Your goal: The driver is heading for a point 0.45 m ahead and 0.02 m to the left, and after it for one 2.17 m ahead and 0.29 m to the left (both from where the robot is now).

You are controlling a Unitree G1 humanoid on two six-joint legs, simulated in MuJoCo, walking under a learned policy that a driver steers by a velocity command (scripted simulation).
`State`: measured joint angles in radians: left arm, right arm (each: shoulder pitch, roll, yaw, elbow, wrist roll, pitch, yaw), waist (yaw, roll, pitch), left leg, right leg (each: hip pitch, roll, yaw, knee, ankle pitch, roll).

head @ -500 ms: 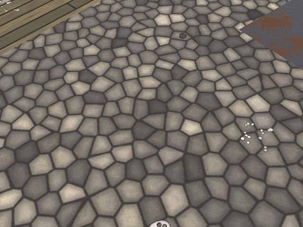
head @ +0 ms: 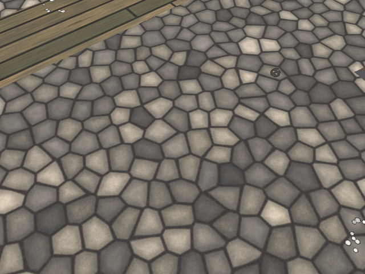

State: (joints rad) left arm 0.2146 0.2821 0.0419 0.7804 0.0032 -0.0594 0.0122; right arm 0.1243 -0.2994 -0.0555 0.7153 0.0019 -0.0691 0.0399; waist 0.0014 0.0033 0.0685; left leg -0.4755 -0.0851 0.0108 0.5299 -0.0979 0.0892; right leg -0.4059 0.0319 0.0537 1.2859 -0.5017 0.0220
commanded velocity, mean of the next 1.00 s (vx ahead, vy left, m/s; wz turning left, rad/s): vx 0.13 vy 0.00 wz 0.25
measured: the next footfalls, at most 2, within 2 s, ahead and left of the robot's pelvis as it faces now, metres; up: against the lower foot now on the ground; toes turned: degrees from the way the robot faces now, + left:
right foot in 0.36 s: +0.21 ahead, -0.13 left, +0.00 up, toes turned +13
left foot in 0.66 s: +0.10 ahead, +0.10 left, +0.00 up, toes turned +11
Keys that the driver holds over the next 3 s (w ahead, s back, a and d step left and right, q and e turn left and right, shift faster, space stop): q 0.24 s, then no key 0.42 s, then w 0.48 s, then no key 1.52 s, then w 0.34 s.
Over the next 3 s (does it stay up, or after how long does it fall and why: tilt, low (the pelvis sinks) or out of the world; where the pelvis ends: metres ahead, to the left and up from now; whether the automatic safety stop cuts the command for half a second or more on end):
stays up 0.47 0.08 0.01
